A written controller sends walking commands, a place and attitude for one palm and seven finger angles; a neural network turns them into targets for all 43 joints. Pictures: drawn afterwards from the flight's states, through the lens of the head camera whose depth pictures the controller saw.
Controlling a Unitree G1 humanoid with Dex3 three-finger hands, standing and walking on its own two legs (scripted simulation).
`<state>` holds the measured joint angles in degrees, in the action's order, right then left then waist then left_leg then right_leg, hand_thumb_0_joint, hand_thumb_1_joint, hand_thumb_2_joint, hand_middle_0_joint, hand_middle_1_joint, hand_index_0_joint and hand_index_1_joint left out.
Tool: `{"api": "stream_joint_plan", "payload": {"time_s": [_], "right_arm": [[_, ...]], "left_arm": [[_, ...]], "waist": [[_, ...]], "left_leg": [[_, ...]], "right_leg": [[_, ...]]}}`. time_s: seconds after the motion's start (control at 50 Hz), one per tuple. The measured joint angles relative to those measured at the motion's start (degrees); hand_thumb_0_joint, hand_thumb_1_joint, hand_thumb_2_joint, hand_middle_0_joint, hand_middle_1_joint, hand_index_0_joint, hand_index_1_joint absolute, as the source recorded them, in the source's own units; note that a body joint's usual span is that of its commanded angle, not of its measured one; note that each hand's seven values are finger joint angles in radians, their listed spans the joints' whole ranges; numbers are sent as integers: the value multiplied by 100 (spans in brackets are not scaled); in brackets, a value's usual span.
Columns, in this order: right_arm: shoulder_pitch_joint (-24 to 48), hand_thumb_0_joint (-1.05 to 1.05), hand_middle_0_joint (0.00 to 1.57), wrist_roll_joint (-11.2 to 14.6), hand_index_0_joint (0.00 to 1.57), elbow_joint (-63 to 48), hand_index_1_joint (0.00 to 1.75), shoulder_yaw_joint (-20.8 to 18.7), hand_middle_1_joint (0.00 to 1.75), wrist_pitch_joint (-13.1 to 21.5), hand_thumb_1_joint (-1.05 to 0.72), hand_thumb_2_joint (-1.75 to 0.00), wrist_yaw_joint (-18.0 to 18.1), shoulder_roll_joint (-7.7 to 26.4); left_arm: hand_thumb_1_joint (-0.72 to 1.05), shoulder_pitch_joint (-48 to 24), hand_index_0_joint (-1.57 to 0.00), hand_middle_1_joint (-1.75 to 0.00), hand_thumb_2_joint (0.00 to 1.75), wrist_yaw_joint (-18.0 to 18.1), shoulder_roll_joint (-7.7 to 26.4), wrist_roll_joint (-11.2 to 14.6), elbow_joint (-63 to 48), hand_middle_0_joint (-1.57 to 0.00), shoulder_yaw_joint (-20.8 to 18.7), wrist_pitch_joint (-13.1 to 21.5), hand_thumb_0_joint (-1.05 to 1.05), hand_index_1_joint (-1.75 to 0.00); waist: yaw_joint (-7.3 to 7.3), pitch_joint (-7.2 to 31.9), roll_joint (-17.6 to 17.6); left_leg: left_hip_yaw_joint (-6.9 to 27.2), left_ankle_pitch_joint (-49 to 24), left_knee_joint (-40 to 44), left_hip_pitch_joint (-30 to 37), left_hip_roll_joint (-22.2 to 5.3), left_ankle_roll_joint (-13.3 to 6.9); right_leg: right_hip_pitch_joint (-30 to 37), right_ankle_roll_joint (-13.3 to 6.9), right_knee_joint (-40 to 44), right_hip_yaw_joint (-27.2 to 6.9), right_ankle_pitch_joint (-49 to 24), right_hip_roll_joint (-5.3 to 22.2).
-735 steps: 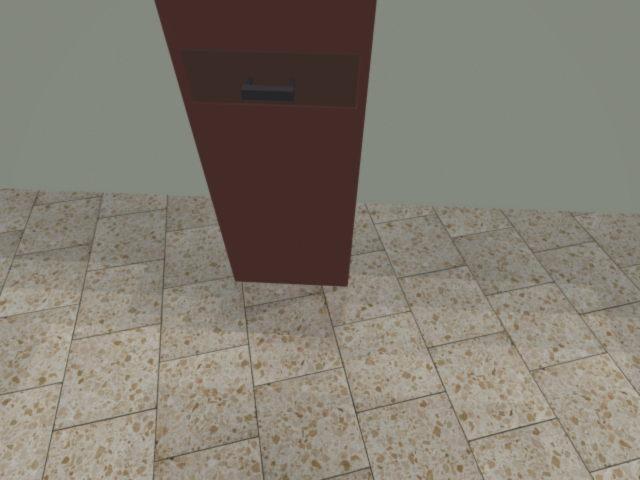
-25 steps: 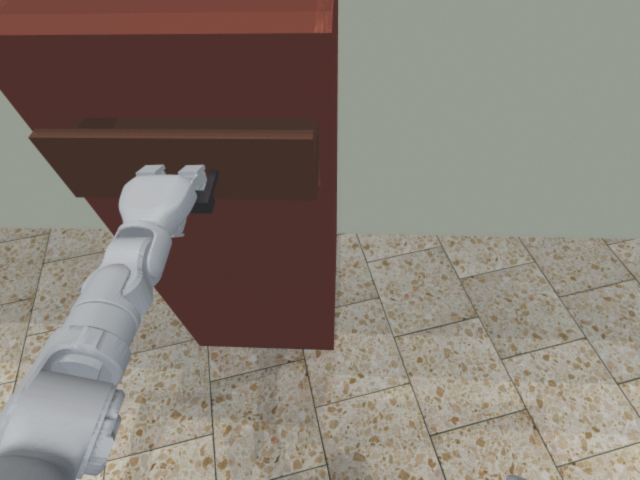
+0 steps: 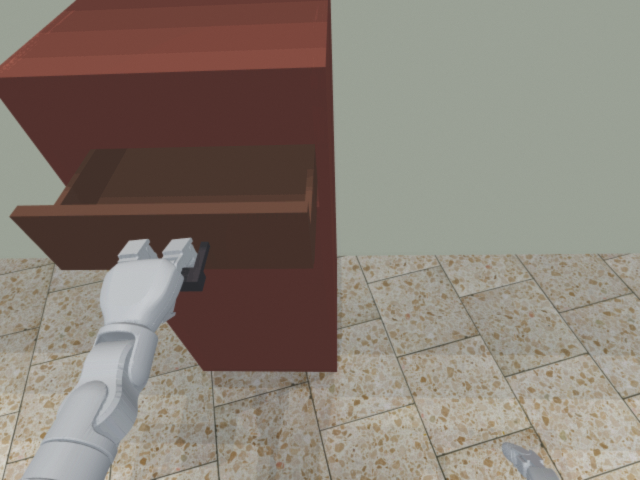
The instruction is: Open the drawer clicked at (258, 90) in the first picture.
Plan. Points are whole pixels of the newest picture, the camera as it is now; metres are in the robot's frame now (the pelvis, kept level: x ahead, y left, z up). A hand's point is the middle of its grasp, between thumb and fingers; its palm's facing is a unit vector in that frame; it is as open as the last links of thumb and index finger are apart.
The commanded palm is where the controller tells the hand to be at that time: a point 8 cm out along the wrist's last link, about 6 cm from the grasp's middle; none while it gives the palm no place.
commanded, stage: pull the drawer open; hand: left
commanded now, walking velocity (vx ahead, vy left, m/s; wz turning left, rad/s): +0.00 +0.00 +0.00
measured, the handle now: (164, 265) +0.38 +0.22 +0.06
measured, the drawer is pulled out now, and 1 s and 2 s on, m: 0.13 0.30 0.30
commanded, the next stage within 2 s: open the thumb to release the handle in 1.06 s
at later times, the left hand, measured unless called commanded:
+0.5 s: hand (139, 386) +0.22 +0.22 +0.04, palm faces +0.01 -0.09 -1.00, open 5.6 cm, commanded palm +0.18 +0.22 +0.10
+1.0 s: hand (115, 455) +0.15 +0.22 +0.04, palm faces +0.04 -0.08 -1.00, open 5.6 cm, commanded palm +0.11 +0.22 +0.10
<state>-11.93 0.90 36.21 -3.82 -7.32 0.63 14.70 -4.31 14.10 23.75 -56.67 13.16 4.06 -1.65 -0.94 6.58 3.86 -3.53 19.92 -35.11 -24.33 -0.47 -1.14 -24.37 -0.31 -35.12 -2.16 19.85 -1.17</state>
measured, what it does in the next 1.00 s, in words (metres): stands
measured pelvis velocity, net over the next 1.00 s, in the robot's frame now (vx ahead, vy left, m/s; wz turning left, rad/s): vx -0.01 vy -0.02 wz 0.00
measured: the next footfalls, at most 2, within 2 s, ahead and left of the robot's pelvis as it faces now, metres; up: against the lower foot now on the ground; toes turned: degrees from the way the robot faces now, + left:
none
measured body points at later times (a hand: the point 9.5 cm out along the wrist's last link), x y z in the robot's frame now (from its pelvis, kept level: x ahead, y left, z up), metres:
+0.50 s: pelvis +0.00 -0.02 +0.00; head +0.01 -0.05 +0.45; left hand +0.22 +0.22 +0.10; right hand +0.21 -0.22 -0.10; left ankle -0.03 +0.10 -0.73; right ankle -0.03 -0.12 -0.73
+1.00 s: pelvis -0.01 -0.02 -0.02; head +0.00 -0.05 +0.43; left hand +0.15 +0.22 +0.10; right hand +0.20 -0.24 -0.11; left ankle -0.03 +0.10 -0.73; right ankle -0.03 -0.12 -0.73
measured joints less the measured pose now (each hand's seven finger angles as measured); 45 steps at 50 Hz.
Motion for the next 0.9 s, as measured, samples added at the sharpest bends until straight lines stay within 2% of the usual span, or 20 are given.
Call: {"api": "stream_joint_plan", "payload": {"time_s": [0.18,0.32,0.48,0.8,0.9], "right_arm": [[654,1,20,-75,20,-141,30,180,30,83,-90,-90,24,-95],[831,1,20,-135,20,-204,30,334,30,102,-90,-90,24,-230],[668,1,20,-216,20,-200,30,366,30,135,-90,-90,-60,-229],[488,1,20,-242,20,-271,30,259,30,160,-90,-90,-113,20],[535,1,20,-246,20,-423,30,282,30,149,-90,-90,-170,28]], "left_arm": [[73,520,-42,-135,81,-104,-151,-106,-602,-32,350,-111,2,-135],[72,925,-42,-135,81,-241,-119,-84,-973,-33,275,10,3,-135],[72,1855,-42,-135,79,-213,-57,-29,-1750,-32,-34,133,3,-135],[72,3791,-42,-135,80,360,158,158,-2971,-32,-432,397,3,-135],[71,4087,-42,-135,77,486,197,203,-3178,-31,-477,357,2,-135]], "waist": [[366,-66,13],[497,-146,13],[482,-205,22],[435,-112,14],[412,-51,7]], "left_leg": [[139,1,-45,202,76,19],[188,-13,-32,325,61,67],[168,14,-60,335,7,117],[68,198,-451,-9,-59,142],[42,259,-618,-147,-76,141]], "right_leg": [[234,-20,-103,140,93,76],[349,-69,-133,188,115,60],[332,-116,-184,168,139,5],[-75,-133,-613,70,297,-58],[-222,-131,-776,46,345,-74]]}}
